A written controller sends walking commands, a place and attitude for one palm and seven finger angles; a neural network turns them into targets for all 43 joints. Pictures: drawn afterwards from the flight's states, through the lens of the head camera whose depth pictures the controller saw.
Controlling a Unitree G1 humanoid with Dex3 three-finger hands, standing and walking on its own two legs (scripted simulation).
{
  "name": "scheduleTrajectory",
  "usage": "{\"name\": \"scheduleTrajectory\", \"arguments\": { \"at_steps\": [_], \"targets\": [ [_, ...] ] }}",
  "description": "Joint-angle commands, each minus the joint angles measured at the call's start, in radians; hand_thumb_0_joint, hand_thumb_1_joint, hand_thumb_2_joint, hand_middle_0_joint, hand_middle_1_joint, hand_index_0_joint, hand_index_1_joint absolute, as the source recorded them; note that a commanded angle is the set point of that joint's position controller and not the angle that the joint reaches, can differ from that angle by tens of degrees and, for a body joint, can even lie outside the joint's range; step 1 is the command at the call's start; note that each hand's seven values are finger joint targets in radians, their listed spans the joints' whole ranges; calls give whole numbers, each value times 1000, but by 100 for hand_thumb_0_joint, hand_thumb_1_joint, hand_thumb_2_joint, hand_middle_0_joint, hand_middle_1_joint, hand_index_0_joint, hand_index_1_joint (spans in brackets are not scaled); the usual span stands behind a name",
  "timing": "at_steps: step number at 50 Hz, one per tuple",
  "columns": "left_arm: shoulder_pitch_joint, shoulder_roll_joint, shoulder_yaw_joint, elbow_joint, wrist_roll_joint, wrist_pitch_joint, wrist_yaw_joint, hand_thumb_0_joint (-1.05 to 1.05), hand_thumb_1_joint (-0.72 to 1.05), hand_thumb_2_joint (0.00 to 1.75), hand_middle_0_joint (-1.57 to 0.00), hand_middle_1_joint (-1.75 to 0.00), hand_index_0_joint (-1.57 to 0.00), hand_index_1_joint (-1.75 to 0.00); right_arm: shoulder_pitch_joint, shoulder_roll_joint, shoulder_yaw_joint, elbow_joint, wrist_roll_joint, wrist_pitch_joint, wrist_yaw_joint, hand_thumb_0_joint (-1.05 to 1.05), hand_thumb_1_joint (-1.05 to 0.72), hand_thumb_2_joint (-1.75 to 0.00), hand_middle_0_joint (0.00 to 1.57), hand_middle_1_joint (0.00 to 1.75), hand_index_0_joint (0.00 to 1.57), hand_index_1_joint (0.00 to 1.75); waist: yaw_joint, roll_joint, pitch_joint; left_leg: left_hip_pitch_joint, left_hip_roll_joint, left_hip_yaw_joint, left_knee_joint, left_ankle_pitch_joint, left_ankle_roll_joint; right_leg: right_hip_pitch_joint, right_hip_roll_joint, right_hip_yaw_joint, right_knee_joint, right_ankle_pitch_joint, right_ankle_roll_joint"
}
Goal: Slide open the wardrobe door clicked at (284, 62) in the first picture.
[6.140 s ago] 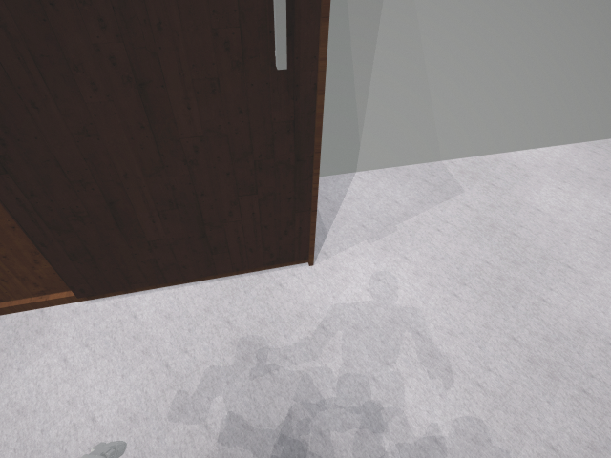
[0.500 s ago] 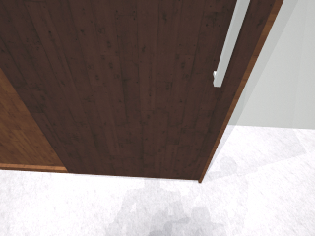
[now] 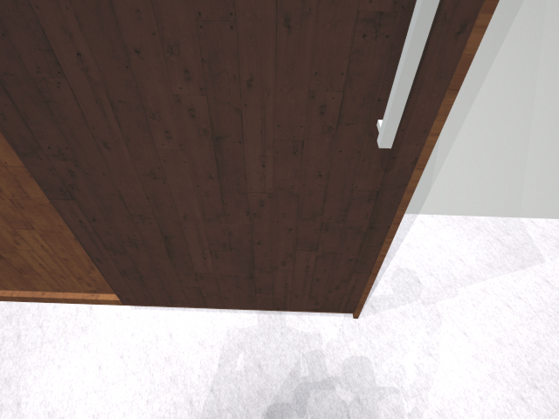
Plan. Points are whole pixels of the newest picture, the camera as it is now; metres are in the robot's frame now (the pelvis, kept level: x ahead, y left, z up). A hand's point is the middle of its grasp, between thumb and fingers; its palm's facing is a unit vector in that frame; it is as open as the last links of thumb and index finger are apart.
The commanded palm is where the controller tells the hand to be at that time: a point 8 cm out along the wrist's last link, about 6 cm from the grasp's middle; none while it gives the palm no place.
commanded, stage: look again from close up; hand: right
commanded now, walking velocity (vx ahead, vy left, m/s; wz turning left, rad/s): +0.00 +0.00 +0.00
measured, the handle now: (405, 55) +0.59 -0.16 +0.25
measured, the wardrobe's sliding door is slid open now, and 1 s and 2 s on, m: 0.00 0.00 0.00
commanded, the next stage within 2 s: shuffle to correct the standing spot in 0.74 s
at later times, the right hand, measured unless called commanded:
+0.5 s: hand out of the picture +0.00 -0.17 -0.18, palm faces +0.05 +0.99 -0.16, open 7.3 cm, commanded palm none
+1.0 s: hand out of the picture +0.00 -0.16 -0.18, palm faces +0.05 +0.99 -0.16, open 7.4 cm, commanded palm none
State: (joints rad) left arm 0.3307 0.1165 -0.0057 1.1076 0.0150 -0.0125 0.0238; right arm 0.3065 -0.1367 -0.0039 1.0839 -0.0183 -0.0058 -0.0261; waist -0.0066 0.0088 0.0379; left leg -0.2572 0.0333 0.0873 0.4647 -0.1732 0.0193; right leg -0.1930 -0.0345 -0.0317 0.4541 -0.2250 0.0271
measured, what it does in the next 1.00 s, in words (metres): stands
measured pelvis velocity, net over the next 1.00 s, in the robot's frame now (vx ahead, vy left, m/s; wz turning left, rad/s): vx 0.02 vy -0.01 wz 0.02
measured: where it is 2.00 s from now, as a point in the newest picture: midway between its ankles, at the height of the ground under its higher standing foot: outside the picture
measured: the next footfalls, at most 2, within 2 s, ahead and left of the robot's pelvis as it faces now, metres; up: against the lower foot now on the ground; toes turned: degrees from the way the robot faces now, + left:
right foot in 1.66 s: +0.18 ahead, -0.13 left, +0.00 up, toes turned -4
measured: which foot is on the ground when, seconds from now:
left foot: down 0.00-1.00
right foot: down 0.00-1.00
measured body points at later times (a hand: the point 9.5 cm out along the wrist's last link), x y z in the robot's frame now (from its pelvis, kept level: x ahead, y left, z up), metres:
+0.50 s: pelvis +0.01 -0.01 +0.00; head +0.01 -0.01 +0.45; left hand -0.01 +0.20 -0.16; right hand +0.00 -0.22 -0.16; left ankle +0.05 +0.11 -0.74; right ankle +0.01 -0.14 -0.74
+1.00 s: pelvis +0.02 -0.01 +0.00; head +0.02 -0.01 +0.45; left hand -0.01 +0.20 -0.16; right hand +0.00 -0.21 -0.16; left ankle +0.05 +0.11 -0.74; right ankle +0.01 -0.14 -0.74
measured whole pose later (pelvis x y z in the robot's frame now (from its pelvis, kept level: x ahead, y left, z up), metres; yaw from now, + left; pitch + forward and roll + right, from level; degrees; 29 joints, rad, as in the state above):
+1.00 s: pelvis +0.02 -0.01 +0.00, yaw +1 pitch -2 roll -1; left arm 0.35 0.11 0.01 1.11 0.03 0.00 0.02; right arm 0.34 -0.12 -0.02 1.08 -0.03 -0.01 -0.02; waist -0.02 0.01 0.02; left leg -0.26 0.03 0.07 0.51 -0.23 0.02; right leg -0.19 -0.03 -0.05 0.49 -0.29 0.01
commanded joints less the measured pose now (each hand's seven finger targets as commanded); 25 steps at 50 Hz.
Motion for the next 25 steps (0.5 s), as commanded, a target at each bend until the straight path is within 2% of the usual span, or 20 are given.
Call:
{"name": "scheduleTrajectory", "arguments": {
  "at_steps": [1,5,12,15,24,25],
  "targets": [
    [83,85,19,-27,-1,-8,3,0,90,90,-20,-30,-20,-30,67,-99,-27,-35,3,-14,-8,0,-90,-90,20,30,20,30,3,11,48,24,86,-122,-132,-136,11,-100,-46,42,-102,-56,-34],
    [81,80,21,-27,-2,-8,4,0,90,90,-20,-30,-20,-30,69,-89,-27,-35,2,-14,-9,0,-90,-90,20,30,20,30,3,-12,53,17,81,-120,-127,-129,11,-100,-51,46,-106,-64,-35],
    [82,76,21,-27,-1,-12,6,0,90,90,-20,-30,-20,-30,78,-80,-27,-29,2,-16,-9,0,-90,-90,20,30,20,30,2,-2,39,38,82,-114,-116,-95,11,-96,-52,48,-107,-37,-36],
    [77,78,20,-27,-2,-13,7,0,90,90,-20,-30,-20,-30,79,-76,-25,-28,2,-16,-10,0,-90,-90,20,30,20,30,0,-25,48,38,78,-107,-108,-71,10,-99,-58,55,-114,-34,-36],
    [73,80,21,-29,-2,-12,7,0,90,90,-20,-30,-20,-30,82,-73,-25,-27,0,-15,-10,0,-90,-90,20,30,20,30,-2,-23,62,42,75,-109,-109,-66,7,-108,-61,58,-129,-60,-39],
    [73,77,22,-29,-1,-12,6,0,90,90,-20,-30,-20,-30,84,-75,-25,-25,0,-16,-10,0,-90,-90,20,30,20,30,-2,-6,58,41,77,-111,-113,-72,8,-102,-57,53,-123,-55,-39]
  ]
}}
